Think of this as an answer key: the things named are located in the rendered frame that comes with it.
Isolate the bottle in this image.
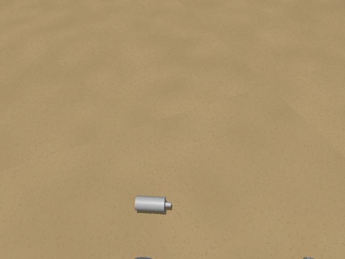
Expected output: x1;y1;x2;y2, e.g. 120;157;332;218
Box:
135;195;171;212

